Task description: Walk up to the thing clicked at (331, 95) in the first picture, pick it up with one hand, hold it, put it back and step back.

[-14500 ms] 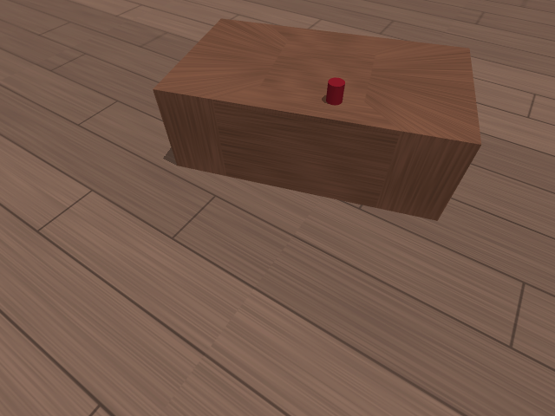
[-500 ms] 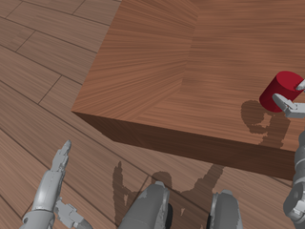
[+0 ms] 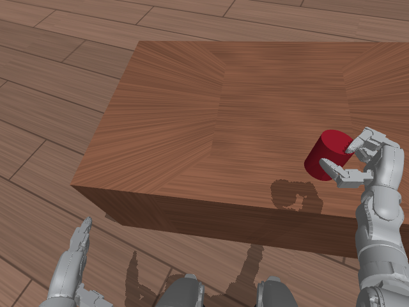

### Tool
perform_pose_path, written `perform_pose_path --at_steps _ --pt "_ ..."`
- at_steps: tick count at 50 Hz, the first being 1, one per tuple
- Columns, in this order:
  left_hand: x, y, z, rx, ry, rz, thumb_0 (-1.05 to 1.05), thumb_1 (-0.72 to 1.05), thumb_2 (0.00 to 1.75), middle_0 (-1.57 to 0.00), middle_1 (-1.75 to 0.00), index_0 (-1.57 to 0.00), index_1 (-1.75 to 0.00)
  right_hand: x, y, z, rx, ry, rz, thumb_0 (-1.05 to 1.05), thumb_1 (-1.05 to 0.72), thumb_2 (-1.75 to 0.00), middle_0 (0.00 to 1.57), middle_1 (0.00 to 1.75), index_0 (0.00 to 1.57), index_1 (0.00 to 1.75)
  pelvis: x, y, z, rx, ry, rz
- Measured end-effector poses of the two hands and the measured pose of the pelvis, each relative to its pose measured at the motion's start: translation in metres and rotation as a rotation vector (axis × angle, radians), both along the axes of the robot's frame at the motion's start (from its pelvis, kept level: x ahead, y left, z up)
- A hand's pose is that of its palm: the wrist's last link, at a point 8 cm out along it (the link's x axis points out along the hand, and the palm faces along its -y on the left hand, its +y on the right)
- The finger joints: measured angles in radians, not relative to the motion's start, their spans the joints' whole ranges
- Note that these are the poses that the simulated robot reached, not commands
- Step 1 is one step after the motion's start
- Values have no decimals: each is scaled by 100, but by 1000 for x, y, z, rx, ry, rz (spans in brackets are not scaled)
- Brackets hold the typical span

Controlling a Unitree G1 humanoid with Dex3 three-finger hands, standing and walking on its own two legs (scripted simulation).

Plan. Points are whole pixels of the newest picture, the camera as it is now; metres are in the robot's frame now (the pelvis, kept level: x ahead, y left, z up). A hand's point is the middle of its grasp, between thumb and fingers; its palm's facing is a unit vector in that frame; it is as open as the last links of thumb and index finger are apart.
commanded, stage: lift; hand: right
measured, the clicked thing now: (328, 155) +0.43 -0.19 +0.00
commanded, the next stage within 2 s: hold in 0.84 s
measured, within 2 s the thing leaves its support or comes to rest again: neither
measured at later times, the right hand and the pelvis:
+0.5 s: hand (338, 160) +0.38 -0.18 +0.06, palm faces +0.24 +0.97 +0.01, open 6.7 cm; pelvis +0.01 +0.01 +0.03, yaw -1 degrees
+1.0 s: hand (347, 159) +0.36 -0.18 +0.09, palm faces +0.26 +0.97 +0.01, open 6.7 cm; pelvis +0.02 +0.01 +0.04, yaw -1 degrees
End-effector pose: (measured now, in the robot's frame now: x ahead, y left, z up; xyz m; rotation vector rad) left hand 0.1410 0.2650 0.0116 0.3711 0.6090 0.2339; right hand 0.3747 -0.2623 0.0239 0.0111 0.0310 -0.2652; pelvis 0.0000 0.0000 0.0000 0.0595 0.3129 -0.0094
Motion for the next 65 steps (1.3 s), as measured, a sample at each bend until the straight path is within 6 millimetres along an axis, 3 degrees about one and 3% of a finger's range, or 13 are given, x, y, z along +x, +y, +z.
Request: perform_pose_path --at_steps 10,17,26,35,45,65 --pt "0 -7 -11 -71 43 3 -1 -53 5 -5 -5 -5 -5 -23 17 17 -7 -10 13 0 34 -95 68 111 126 136 1 5 12 -21 -43 -1" --pt "4 5 -5 -67 33 30 -1 -53 5 -5 -5 -5 -5 -25 24 36 -9 -29 2 0 35 -97 69 112 128 138 6 8 21 -31 -73 -1" --pt "13 -3 -6 -107 38 13 -1 -53 4 -4 -4 -4 -4 -33 36 38 3 -14 23 -1 36 -97 69 113 130 139 11 13 27 -39 -95 -1" --pt "16 5 -2 -96 43 41 -1 -53 5 -4 -4 -4 -5 -37 33 51 -4 -35 0 -1 36 -97 69 113 130 140 15 12 33 -43 -113 -2" --pt "19 -5 -6 -134 61 38 -1 -53 5 -4 -5 -5 -5 -42 37 58 -6 -26 23 0 37 -97 69 114 130 141 18 10 37 -45 -129 -2" --pt "16 3 -7 -139 77 74 -1 -52 5 -5 -5 -5 -5 -57 43 78 -11 -41 28 0 38 -99 69 115 132 143 16 9 47 -52 -176 -2"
